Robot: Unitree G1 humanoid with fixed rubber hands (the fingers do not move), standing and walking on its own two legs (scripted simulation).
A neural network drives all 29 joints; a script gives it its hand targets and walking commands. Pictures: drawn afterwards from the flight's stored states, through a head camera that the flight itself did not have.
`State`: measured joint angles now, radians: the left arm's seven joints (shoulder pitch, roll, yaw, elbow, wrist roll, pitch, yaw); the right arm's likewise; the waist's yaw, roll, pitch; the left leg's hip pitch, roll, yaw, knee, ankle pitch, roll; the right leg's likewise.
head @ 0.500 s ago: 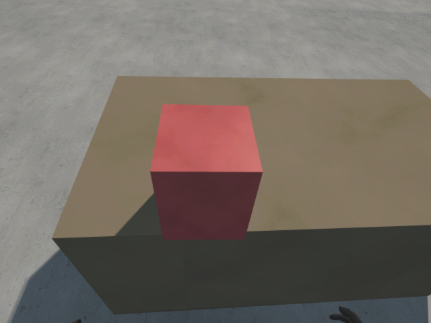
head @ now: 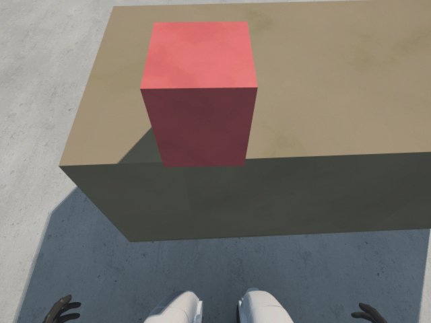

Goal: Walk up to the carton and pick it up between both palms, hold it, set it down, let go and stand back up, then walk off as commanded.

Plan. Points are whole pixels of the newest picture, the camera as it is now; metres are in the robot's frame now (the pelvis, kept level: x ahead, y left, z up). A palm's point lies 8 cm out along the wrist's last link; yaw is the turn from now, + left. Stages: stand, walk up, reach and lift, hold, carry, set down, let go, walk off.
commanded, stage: walk off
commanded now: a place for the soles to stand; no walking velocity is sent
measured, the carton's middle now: (202, 99) +0.56 +0.03 +0.04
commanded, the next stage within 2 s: stand in 1.46 s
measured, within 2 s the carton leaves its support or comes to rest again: neither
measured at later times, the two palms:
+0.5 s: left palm out of the picture -0.08 +0.29 -0.14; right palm out of the picture -0.06 -0.31 -0.10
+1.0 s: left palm out of the picture -0.17 +0.29 -0.10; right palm out of the picture -0.20 -0.34 -0.13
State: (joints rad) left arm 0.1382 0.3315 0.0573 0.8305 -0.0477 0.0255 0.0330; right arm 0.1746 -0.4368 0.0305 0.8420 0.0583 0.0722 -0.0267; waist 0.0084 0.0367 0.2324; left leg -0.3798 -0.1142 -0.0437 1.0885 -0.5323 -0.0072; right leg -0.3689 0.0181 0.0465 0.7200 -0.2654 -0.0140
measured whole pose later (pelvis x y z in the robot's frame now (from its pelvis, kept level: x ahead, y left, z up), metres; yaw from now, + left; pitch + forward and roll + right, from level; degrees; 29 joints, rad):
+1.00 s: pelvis -0.26 -0.02 -0.02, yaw +1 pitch -8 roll +0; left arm 0.16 0.35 0.06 0.83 -0.05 0.02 0.01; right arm 0.31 -0.47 0.02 0.80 0.06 0.04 0.00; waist 0.01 0.06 0.19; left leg -0.34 -0.07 -0.14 0.89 -0.44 0.01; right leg -0.38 0.03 0.03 0.90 -0.40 -0.03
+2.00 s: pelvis -0.25 -0.02 +0.00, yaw +1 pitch -4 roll +0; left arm 0.13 0.35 0.06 0.83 -0.05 -0.01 -0.01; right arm 0.19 -0.38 0.02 0.80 0.06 -0.03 0.00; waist 0.01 0.00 0.12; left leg -0.33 -0.05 -0.14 0.75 -0.35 -0.03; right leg -0.32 0.01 0.03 0.77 -0.38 -0.01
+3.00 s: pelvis -0.25 -0.02 +0.00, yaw +1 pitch -3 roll +0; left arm 0.13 0.35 0.06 0.83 -0.05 -0.01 -0.01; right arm 0.19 -0.38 0.02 0.80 0.06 -0.03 0.00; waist 0.01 0.00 0.10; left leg -0.33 -0.05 -0.14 0.74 -0.35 -0.03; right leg -0.32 0.01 0.03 0.76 -0.38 -0.01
